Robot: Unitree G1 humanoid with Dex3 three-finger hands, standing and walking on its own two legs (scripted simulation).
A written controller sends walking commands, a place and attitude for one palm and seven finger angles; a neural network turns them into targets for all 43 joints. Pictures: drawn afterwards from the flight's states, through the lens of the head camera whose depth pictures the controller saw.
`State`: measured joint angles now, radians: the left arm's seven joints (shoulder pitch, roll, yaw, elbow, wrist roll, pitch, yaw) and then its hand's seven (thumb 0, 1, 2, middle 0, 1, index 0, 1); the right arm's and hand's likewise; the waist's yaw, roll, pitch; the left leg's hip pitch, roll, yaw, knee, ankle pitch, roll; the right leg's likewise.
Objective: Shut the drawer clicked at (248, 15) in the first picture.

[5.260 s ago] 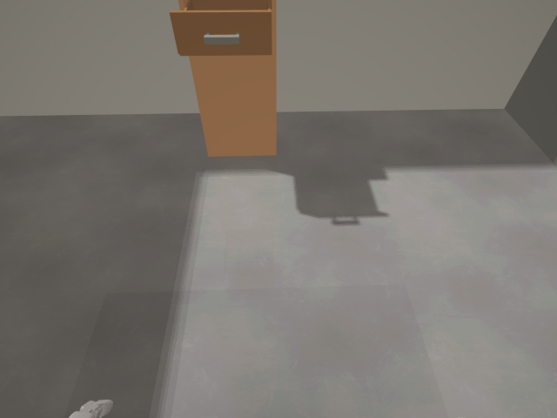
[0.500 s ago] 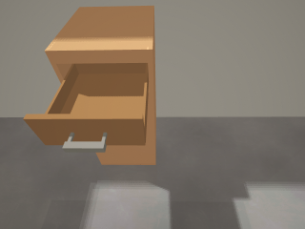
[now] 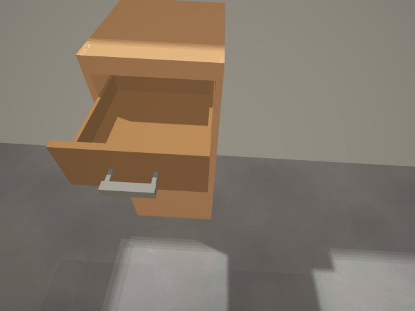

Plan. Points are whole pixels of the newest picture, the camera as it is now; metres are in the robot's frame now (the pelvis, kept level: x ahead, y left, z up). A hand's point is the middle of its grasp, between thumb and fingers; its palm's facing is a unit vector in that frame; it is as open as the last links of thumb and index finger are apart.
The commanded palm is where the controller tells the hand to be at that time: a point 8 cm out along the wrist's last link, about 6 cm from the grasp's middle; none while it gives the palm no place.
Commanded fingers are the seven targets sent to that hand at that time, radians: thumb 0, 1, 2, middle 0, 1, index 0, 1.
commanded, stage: come to a stop and stand still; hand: left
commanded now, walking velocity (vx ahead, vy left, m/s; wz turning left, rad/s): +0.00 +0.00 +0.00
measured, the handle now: (130, 182) +0.37 +0.20 +0.00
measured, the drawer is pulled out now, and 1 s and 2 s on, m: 0.28 0.28 0.28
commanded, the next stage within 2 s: look again from close up in 0.50 s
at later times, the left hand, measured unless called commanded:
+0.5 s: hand out of the picture -0.05 +0.15 -0.17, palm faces +0.03 -0.99 -0.16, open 7.4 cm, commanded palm none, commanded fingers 0.00 0.90 0.90 -0.20 -0.30 -0.20 -0.30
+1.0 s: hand out of the picture +0.02 +0.20 -0.17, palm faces +0.01 -0.98 -0.22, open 7.4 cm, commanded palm none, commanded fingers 0.00 0.90 0.90 -0.20 -0.30 -0.20 -0.30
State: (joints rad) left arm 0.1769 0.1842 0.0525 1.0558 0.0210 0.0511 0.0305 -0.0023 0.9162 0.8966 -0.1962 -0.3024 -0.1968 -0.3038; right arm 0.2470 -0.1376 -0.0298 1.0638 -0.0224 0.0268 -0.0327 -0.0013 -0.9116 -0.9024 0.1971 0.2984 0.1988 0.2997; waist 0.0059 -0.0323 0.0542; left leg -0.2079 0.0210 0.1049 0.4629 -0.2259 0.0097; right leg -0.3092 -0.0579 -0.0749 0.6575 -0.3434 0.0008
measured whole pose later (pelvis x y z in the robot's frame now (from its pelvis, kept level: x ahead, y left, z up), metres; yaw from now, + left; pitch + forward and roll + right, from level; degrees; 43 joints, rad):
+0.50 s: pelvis -0.03 -0.01 +0.00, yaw +0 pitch -2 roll +0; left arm 0.31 0.11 0.00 1.13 0.01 0.01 0.03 0.00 0.91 0.90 -0.20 -0.30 -0.20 -0.30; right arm 0.30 -0.14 -0.01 1.14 -0.02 0.02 -0.02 0.00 -0.91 -0.90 0.20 0.30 0.20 0.30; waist 0.00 0.00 0.03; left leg -0.23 0.05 0.10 0.40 -0.14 -0.01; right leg -0.18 0.00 -0.07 0.43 -0.22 -0.02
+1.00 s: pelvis -0.02 +0.03 +0.00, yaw +0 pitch -1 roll +0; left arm 0.28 0.16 0.00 1.03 0.02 -0.02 0.04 0.00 0.91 0.90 -0.19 -0.30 -0.19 -0.30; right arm 0.31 -0.15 0.01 1.08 -0.02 0.00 -0.01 0.02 -0.93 -0.90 0.20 0.30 0.20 0.30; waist -0.01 0.02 0.01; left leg -0.26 -0.01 0.09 0.50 -0.22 0.04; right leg -0.21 -0.05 -0.04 0.51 -0.28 0.02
